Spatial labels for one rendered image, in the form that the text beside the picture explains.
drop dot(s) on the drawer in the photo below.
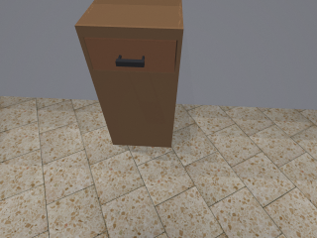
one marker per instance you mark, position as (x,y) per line
(159,54)

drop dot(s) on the cabinet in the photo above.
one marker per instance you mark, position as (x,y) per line
(138,106)

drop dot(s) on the handle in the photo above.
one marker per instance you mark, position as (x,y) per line
(130,62)

